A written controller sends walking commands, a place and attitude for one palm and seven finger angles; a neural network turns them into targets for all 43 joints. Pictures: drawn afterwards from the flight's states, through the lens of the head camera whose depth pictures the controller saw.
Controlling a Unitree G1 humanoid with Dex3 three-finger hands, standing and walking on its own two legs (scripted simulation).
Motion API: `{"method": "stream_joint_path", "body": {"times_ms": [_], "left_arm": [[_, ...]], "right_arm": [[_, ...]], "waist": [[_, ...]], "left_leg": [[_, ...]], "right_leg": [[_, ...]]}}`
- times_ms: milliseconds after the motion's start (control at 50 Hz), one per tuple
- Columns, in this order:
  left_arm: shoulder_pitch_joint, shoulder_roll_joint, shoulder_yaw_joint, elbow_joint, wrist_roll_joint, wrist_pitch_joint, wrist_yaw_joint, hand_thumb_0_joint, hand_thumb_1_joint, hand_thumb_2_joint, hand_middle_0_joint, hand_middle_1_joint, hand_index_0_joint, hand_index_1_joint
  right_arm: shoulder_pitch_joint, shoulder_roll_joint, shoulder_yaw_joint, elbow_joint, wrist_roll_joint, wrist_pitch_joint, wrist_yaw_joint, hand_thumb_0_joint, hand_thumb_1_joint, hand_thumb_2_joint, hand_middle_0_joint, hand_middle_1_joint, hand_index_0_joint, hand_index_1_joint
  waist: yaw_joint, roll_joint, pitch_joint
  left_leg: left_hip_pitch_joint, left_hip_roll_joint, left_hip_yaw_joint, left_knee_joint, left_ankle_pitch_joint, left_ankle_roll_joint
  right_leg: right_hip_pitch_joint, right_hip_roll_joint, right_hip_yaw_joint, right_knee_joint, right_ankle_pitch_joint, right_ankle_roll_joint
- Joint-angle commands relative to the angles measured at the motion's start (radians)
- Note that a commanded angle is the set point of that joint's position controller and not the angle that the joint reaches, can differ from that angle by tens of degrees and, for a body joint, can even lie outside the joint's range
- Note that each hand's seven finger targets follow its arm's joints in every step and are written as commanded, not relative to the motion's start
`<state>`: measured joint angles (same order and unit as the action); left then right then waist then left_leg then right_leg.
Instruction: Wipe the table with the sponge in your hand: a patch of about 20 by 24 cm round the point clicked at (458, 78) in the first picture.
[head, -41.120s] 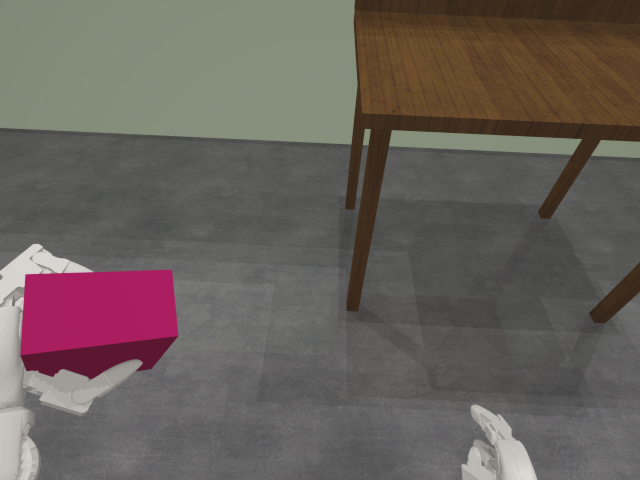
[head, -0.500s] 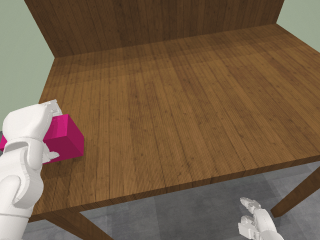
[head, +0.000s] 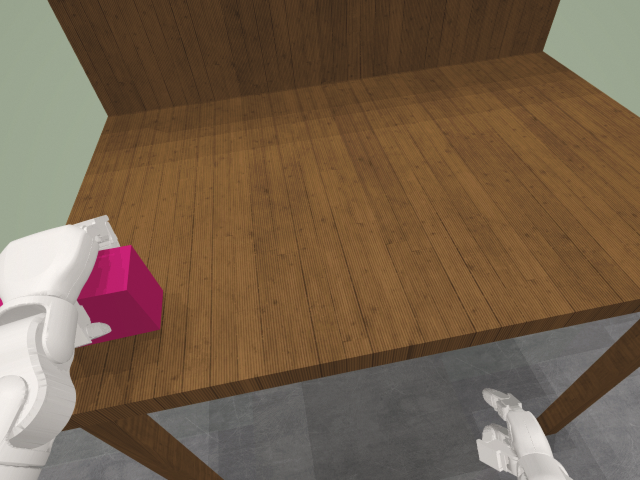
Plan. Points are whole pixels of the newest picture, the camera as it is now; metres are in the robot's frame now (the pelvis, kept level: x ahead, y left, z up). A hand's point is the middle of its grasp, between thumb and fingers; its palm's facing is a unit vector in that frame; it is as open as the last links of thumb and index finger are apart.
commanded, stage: lift the sponge slowly off the table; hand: left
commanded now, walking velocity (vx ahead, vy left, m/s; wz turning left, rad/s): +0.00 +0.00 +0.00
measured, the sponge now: (93, 308) +0.26 +0.33 +0.09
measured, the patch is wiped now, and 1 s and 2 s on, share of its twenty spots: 0.95 0.95 0.95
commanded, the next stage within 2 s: bring the sponge back beside the body in 1.94 s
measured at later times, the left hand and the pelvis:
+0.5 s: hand (74, 296) +0.24 +0.31 +0.14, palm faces +0.06 -0.06 -1.00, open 10.2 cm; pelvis -0.01 +0.00 +0.00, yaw +0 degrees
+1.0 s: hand (63, 276) +0.25 +0.31 +0.17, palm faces +0.06 -0.02 -1.00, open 10.2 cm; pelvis -0.03 -0.01 +0.01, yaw +1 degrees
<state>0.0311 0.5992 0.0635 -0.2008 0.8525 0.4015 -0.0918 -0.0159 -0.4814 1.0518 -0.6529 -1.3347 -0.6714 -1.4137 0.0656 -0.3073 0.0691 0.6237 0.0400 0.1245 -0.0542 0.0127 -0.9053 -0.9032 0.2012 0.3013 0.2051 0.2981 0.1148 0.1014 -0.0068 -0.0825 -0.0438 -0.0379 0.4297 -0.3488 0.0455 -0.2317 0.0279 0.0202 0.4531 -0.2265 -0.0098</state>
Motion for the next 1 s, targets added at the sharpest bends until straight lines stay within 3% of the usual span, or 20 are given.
{"method": "stream_joint_path", "body": {"times_ms": [0,40,80,140,180,220,240,260,340,380,440,480,500,580,600,680,800,880,920,980], "left_arm": [[-0.098,0.234,0.086,-0.051,0.017,-0.005,-0.016,0.000,0.100,1.300,-1.200,-1.600,-1.200,-1.600],[-0.100,0.233,0.083,-0.078,0.011,-0.014,-0.021,0.000,0.100,1.300,-1.200,-1.600,-1.200,-1.600],[-0.144,0.271,0.117,-0.161,0.022,-0.025,-0.019,0.000,0.100,1.300,-1.200,-1.600,-1.200,-1.600],[-0.077,0.242,0.108,-0.148,0.002,-0.034,-0.021,0.000,0.100,1.300,-1.200,-1.600,-1.200,-1.600],[-0.118,0.275,0.136,-0.210,0.008,-0.032,-0.016,0.000,0.100,1.300,-1.200,-1.600,-1.200,-1.600],[-0.102,0.243,0.107,-0.145,0.000,-0.024,-0.015,0.000,0.100,1.300,-1.200,-1.600,-1.200,-1.600],[-0.135,0.275,0.125,-0.152,0.006,-0.024,-0.015,0.000,0.100,1.300,-1.200,-1.600,-1.200,-1.600],[-0.157,0.301,0.146,-0.189,0.012,-0.020,-0.012,0.000,0.100,1.300,-1.200,-1.600,-1.200,-1.600],[-0.240,0.279,0.105,-0.181,0.032,-0.019,-0.011,0.000,0.100,1.300,-1.200,-1.600,-1.200,-1.600],[-0.288,0.321,0.136,-0.228,0.042,-0.028,-0.007,0.000,0.100,1.300,-1.200,-1.600,-1.200,-1.600],[-0.271,0.308,0.125,-0.163,0.029,-0.028,-0.015,0.000,0.100,1.300,-1.200,-1.600,-1.200,-1.600],[-0.320,0.353,0.161,-0.212,0.032,-0.036,-0.013,0.000,0.100,1.300,-1.200,-1.600,-1.200,-1.600],[-0.302,0.307,0.123,-0.166,0.023,-0.034,-0.016,0.000,0.100,1.300,-1.200,-1.600,-1.200,-1.600],[-0.390,0.342,0.142,-0.234,0.017,-0.053,-0.015,0.000,0.100,1.300,-1.200,-1.600,-1.200,-1.600],[-0.365,0.304,0.111,-0.193,0.011,-0.054,-0.016,0.000,0.100,1.300,-1.200,-1.600,-1.200,-1.600],[-0.398,0.342,0.144,-0.216,0.016,-0.059,-0.014,0.000,0.100,1.300,-1.200,-1.600,-1.200,-1.600],[-0.457,0.336,0.111,-0.093,0.016,-0.027,-0.027,0.000,0.100,1.300,-1.200,-1.600,-1.200,-1.600],[-0.549,0.369,0.111,-0.103,0.018,-0.026,-0.050,0.000,0.100,1.300,-1.200,-1.600,-1.200,-1.600],[-0.528,0.352,0.094,-0.068,0.010,-0.033,-0.063,0.000,0.100,1.300,-1.200,-1.600,-1.200,-1.600],[-0.554,0.419,0.151,-0.112,0.018,-0.050,-0.073,0.000,0.100,1.300,-1.200,-1.600,-1.200,-1.600]], "right_arm": [[-0.171,-0.097,-0.041,-0.160,-0.008,-0.056,-0.012,0.000,-0.900,-0.900,0.200,0.300,0.200,0.300],[-0.170,-0.101,-0.044,-0.160,-0.008,-0.052,-0.013,0.000,-0.900,-0.900,0.200,0.300,0.200,0.300],[-0.167,-0.095,-0.041,-0.180,-0.017,-0.061,-0.010,0.000,-0.900,-0.900,0.200,0.300,0.200,0.300],[-0.175,-0.094,-0.046,-0.167,-0.013,-0.053,-0.010,0.000,-0.900,-0.900,0.200,0.300,0.200,0.300],[-0.175,-0.089,-0.041,-0.184,-0.017,-0.059,-0.007,0.000,-0.900,-0.900,0.200,0.300,0.200,0.300],[-0.181,-0.093,-0.042,-0.162,-0.011,-0.050,-0.009,0.000,-0.900,-0.900,0.200,0.300,0.200,0.300],[-0.182,-0.100,-0.044,-0.161,-0.013,-0.049,-0.011,0.000,-0.900,-0.900,0.200,0.300,0.200,0.300],[-0.226,-0.098,-0.038,-0.174,-0.006,-0.057,-0.011,0.000,-0.900,-0.900,0.200,0.300,0.200,0.300],[-0.196,-0.094,-0.044,-0.158,-0.014,-0.053,-0.017,0.000,-0.900,-0.900,0.200,0.300,0.200,0.300],[-0.191,-0.087,-0.038,-0.169,-0.019,-0.068,-0.017,0.000,-0.900,-0.900,0.200,0.300,0.200,0.300],[-0.200,-0.090,-0.040,-0.149,-0.017,-0.052,-0.022,0.000,-0.900,-0.900,0.200,0.300,0.200,0.300],[-0.207,-0.086,-0.033,-0.165,-0.017,-0.064,-0.020,0.000,-0.900,-0.900,0.200,0.300,0.200,0.300],[-0.214,-0.078,-0.033,-0.156,-0.016,-0.060,-0.023,0.000,-0.900,-0.900,0.200,0.300,0.200,0.300],[-0.214,-0.079,-0.030,-0.164,-0.014,-0.075,-0.023,0.000,-0.900,-0.900,0.200,0.300,0.200,0.300],[-0.217,-0.075,-0.032,-0.154,-0.014,-0.074,-0.024,0.000,-0.900,-0.900,0.200,0.300,0.200,0.300],[-0.213,-0.078,-0.030,-0.157,-0.017,-0.084,-0.022,0.000,-0.900,-0.900,0.200,0.300,0.200,0.300],[-0.233,-0.083,-0.027,-0.139,-0.007,-0.074,-0.025,0.000,-0.900,-0.900,0.200,0.300,0.200,0.300],[-0.238,-0.087,-0.021,-0.150,-0.005,-0.085,-0.030,0.000,-0.900,-0.900,0.200,0.300,0.200,0.300],[-0.233,-0.089,-0.023,-0.141,-0.004,-0.079,-0.032,0.000,-0.900,-0.900,0.200,0.300,0.200,0.300],[-0.236,-0.086,-0.020,-0.162,-0.007,-0.091,-0.031,0.000,-0.900,-0.900,0.200,0.300,0.200,0.300]], "waist": [[0.014,-0.077,-0.172],[0.017,-0.066,-0.172],[0.028,-0.076,-0.251],[0.025,-0.048,-0.198],[0.030,-0.056,-0.243],[0.015,-0.061,-0.153],[0.016,-0.054,-0.147],[0.017,-0.049,-0.168],[0.018,-0.003,-0.186],[0.027,-0.010,-0.261],[0.018,-0.016,-0.195],[0.030,-0.010,-0.249],[0.021,-0.009,-0.216],[0.024,0.023,-0.245],[0.015,0.030,-0.213],[0.023,-0.006,-0.246],[0.013,-0.011,-0.177],[0.014,-0.021,-0.231],[0.009,-0.027,-0.205],[0.028,-0.025,-0.279]], "left_leg": [[-0.128,0.011,0.011,-0.043,0.468,-0.016],[-0.120,0.012,0.009,-0.051,0.468,-0.021],[-0.107,0.007,0.005,-0.031,0.511,-0.010],[-0.101,0.014,0.004,-0.046,0.535,-0.024],[-0.098,0.012,0.004,-0.034,0.539,-0.013],[-0.114,0.018,0.001,-0.057,0.514,-0.026],[-0.115,0.019,0.000,-0.064,0.491,-0.027],[-0.104,0.020,-0.009,-0.065,0.466,-0.018],[-0.086,0.016,-0.005,-0.072,0.520,-0.032],[-0.068,0.011,-0.004,-0.056,0.540,-0.020],[-0.079,0.016,-0.006,-0.081,0.510,-0.033],[-0.069,0.012,-0.005,-0.072,0.518,-0.023],[-0.067,0.014,-0.004,-0.082,0.522,-0.028],[-0.048,0.013,-0.009,-0.084,0.530,-0.027],[-0.045,0.016,-0.009,-0.091,0.543,-0.034],[-0.043,0.012,-0.008,-0.088,0.526,-0.028],[-0.072,0.012,-0.002,-0.120,0.431,-0.029],[-0.064,0.005,0.001,-0.115,0.397,-0.016],[-0.067,0.008,-0.003,-0.125,0.387,-0.020],[-0.057,0.000,-0.001,-0.104,0.407,-0.012]], "right_leg": [[0.262,-0.010,0.004,0.006,0.325,-0.059],[0.259,-0.007,-0.001,-0.002,0.318,-0.057],[0.301,-0.017,0.007,0.018,0.361,-0.058],[0.277,-0.005,0.000,0.001,0.359,-0.057],[0.299,-0.016,0.007,0.014,0.367,-0.058],[0.259,-0.004,-0.002,-0.012,0.337,-0.058],[0.253,-0.003,0.002,-0.017,0.315,-0.061],[0.254,0.009,0.033,-0.018,0.291,-0.068],[0.265,0.000,0.000,-0.025,0.300,-0.068],[0.300,-0.008,0.006,-0.007,0.321,-0.070],[0.281,0.001,-0.002,-0.033,0.302,-0.069],[0.309,-0.007,0.005,-0.019,0.307,-0.071],[0.294,-0.002,-0.002,-0.031,0.304,-0.071],[0.303,-0.004,-0.001,-0.034,0.303,-0.073],[0.288,0.003,-0.005,-0.046,0.302,-0.074],[0.312,-0.004,0.002,-0.043,0.310,-0.073],[0.283,-0.004,0.002,-0.071,0.233,-0.073],[0.301,-0.015,0.004,-0.069,0.213,-0.069],[0.295,-0.010,-0.001,-0.082,0.214,-0.066],[0.334,-0.020,0.008,-0.055,0.233,-0.069]]}}
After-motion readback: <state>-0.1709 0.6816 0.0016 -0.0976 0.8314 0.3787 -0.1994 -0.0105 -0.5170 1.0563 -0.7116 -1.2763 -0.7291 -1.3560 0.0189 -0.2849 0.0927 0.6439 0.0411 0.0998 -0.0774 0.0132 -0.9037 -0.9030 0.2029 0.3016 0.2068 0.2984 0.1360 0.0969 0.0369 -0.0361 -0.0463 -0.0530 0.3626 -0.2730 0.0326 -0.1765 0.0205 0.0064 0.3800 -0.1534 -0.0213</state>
